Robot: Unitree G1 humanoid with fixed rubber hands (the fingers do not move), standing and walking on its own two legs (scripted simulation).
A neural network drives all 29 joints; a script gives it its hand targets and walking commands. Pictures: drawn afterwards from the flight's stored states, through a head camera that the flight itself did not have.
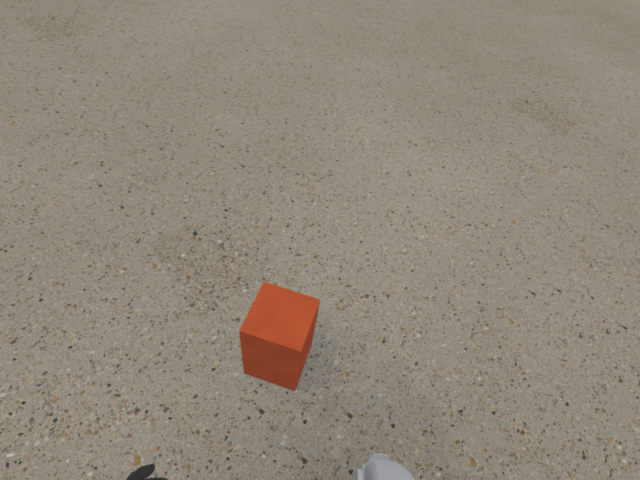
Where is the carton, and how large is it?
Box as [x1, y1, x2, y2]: [239, 282, 319, 390]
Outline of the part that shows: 263,282 239,330 244,372 294,390 311,344 319,299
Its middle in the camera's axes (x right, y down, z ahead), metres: -0.12 +0.29 +1.20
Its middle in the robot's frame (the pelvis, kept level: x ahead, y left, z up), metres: +0.64 +0.03 -0.64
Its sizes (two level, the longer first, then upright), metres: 0.176 0.172 0.288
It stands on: the floor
